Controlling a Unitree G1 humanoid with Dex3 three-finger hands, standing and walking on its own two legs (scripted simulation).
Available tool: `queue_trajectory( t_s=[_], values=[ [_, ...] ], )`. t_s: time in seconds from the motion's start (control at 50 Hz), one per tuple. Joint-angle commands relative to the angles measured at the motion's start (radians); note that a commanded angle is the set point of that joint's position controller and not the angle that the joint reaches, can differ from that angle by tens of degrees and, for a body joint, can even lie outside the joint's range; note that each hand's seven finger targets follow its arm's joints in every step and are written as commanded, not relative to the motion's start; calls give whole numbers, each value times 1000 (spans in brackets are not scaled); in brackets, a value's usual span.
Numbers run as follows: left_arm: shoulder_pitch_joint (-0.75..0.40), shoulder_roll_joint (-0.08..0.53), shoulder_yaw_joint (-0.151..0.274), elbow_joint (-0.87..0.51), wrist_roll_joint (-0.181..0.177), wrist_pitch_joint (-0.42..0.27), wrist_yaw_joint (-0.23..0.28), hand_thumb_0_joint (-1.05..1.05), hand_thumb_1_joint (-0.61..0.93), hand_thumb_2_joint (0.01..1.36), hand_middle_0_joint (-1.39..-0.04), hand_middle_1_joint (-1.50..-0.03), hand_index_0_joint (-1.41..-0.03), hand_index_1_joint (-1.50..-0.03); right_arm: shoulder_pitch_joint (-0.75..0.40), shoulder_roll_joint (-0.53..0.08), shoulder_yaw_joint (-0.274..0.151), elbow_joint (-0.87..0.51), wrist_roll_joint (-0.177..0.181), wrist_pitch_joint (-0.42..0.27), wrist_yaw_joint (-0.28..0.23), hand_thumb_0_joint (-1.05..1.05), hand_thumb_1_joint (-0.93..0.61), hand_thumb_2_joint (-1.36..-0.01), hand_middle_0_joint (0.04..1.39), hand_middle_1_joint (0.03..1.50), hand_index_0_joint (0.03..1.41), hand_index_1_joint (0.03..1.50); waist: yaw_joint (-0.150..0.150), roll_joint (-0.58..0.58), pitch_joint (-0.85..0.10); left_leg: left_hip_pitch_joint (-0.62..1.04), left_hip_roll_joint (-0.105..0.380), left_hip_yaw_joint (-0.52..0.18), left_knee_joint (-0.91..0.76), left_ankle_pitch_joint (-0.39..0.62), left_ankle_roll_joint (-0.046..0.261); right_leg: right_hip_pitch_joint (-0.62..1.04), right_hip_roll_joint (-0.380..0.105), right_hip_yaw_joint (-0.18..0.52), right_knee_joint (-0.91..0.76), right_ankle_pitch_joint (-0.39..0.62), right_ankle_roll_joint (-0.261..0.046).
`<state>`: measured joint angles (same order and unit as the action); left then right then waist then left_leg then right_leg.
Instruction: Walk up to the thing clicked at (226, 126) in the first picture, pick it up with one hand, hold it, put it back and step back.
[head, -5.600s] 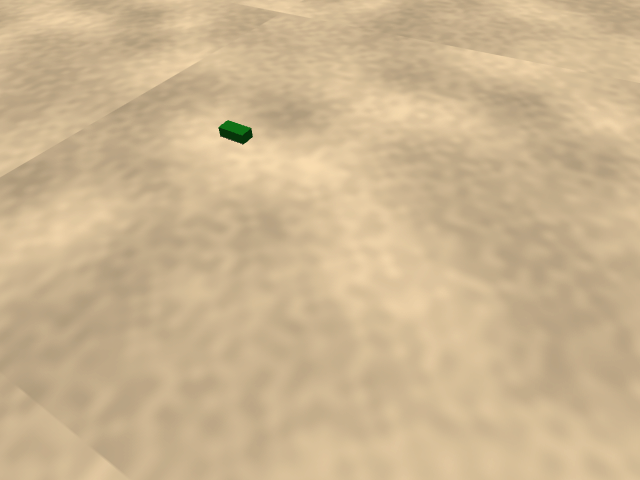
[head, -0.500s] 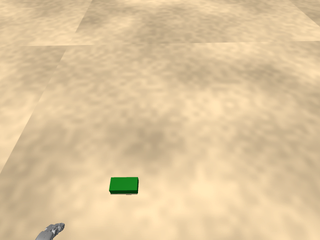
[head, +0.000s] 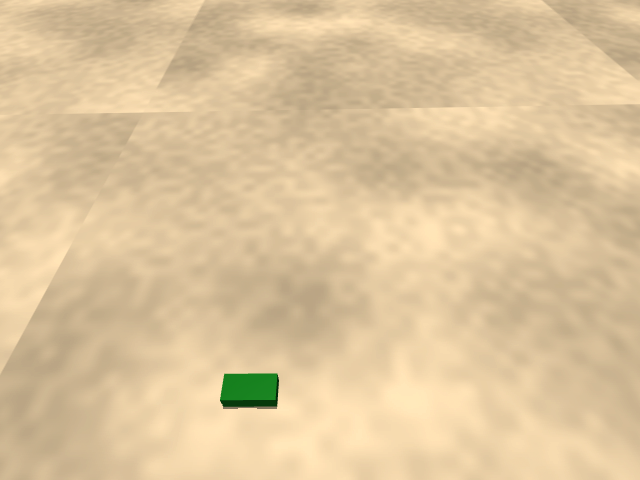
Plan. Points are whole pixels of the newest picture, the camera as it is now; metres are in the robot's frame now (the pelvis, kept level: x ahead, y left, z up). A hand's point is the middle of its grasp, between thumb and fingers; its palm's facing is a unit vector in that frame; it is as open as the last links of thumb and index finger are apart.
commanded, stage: walk up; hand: left
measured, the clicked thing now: (250, 390) +0.52 +0.24 -0.75
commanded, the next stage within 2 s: stand in 0.50 s
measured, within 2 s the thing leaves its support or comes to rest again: neither
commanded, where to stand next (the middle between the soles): +0.13 -0.02 m, yaw +1 degrees
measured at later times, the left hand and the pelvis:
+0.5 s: hand out of the picture +0.10 +0.26 -0.15, palm faces -0.01 -0.95 -0.32, open 7.4 cm; pelvis +0.01 +0.01 +0.00, yaw +0 degrees
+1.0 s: hand out of the picture +0.10 +0.25 -0.15, palm faces +0.00 -0.94 -0.35, open 7.4 cm; pelvis +0.01 +0.00 +0.01, yaw +1 degrees
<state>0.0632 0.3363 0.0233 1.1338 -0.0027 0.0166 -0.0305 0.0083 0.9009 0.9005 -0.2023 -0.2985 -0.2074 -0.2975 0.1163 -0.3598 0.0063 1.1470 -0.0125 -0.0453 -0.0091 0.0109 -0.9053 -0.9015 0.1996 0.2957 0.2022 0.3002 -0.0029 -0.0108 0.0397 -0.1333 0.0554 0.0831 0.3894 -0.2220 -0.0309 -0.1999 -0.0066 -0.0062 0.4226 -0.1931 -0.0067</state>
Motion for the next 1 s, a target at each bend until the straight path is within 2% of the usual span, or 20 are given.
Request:
queue_trajectory(
  t_s=[0.0, 0.14, 0.2, 0.3, 0.38, 0.46, 0.48, 0.54, 0.7, 0.88, 0.9, 0.98],
  values=[
    [-71, 217, 40, -66, 8, -21, 11, 0, 900, 900, -200, -300, -200, -300, -49, -224, -44, -63, -4, -22, -16, 0, -900, -900, 200, 300, 200, 300, 1, 5, -64, -9, 88, -93, -93, 47, 47, 40, -110, 123, -102, 71, -26],
    [-59, 213, 37, -55, 7, -23, 13, 0, 900, 900, -200, -300, -200, -300, -62, -223, -50, -67, -3, -22, -15, 0, -900, -900, 200, 300, 200, 300, 1, 12, -100, 42, 100, -89, -103, 156, 42, 67, -112, 110, -90, 194, -17],
    [-60, 216, 39, -52, 9, -22, 15, 0, 900, 900, -200, -300, -200, -300, -67, -223, -56, -70, -1, -20, -17, 0, -900, -900, 200, 300, 200, 300, -2, 4, -97, 47, 105, -86, -104, 178, 44, 70, -109, 97, -89, 199, -14],
    [-52, 213, 36, -53, 10, -22, 17, 0, 900, 900, -200, -300, -200, -300, -75, -222, -60, -70, -3, -14, -15, 0, -900, -900, 200, 300, 200, 300, -3, 10, -80, 52, 102, -80, -115, 142, 42, 60, -106, 101, -103, 175, -12],
    [-54, 214, 37, -54, 13, -23, 18, 0, 900, 900, -200, -300, -200, -300, -77, -218, -59, -69, -1, -14, -14, 0, -900, -900, 200, 300, 200, 300, -3, 5, -83, 40, 102, -80, -117, 150, 42, 84, -110, 100, -106, 202, -10],
    [-49, 214, 39, -56, 15, -23, 19, 0, 900, 900, -200, -300, -200, -300, -74, -216, -60, -70, -1, -12, -14, 0, -900, -900, 200, 300, 200, 300, -4, 1, -101, 65, 103, -73, -113, 186, 42, 85, -111, 100, -100, 236, -12],
    [-62, 212, 32, -58, 5, -35, 26, 0, 900, 900, -200, -300, -200, -300, -101, -205, -54, -68, 0, -3, -9, 0, -900, -900, 200, 300, 200, 300, -3, 44, -84, 48, 102, -94, -124, 222, 31, 97, -125, 100, -104, 261, -16],
    [-51, 220, 32, -48, 3, -46, 31, 0, 900, 900, -200, -300, -200, -300, -94, -198, -51, -63, 3, 4, -3, 0, -900, -900, 200, 300, 200, 300, -6, 22, -101, 85, 105, -92, -121, 246, 32, 103, -129, 97, -113, 290, -14],
    [-59, 222, 28, -42, 4, -47, 36, 0, 900, 900, -200, -300, -200, -300, -96, -196, -49, -50, 1, 13, 4, 0, -900, -900, 200, 300, 200, 300, -7, -1, -94, 65, 96, -102, -143, 150, 30, 115, -128, 90, -145, 195, -8],
    [-52, 222, 23, -42, 6, -51, 40, 0, 900, 900, -200, -300, -200, -300, -93, -194, -51, -47, 2, 14, 7, 0, -900, -900, 200, 300, 200, 300, -7, -7, -92, 83, 104, -108, -137, 182, 30, 100, -129, 80, -146, 215, -7],
    [-55, 218, 22, -42, 5, -52, 40, 0, 900, 900, -200, -300, -200, -300, -89, -196, -49, -46, 0, 15, 7, 0, -900, -900, 200, 300, 200, 300, -7, -5, -89, 64, 99, -106, -139, 150, 31, 100, -130, 87, -156, 195, -5],
    [-54, 220, 21, -44, 4, -49, 38, 0, 900, 900, -200, -300, -200, -300, -86, -198, -48, -43, 0, 15, 6, 0, -900, -900, 200, 300, 200, 300, -6, 22, -73, 58, 99, -106, -145, 123, 30, 87, -133, 96, -160, 163, -9]
  ],
)
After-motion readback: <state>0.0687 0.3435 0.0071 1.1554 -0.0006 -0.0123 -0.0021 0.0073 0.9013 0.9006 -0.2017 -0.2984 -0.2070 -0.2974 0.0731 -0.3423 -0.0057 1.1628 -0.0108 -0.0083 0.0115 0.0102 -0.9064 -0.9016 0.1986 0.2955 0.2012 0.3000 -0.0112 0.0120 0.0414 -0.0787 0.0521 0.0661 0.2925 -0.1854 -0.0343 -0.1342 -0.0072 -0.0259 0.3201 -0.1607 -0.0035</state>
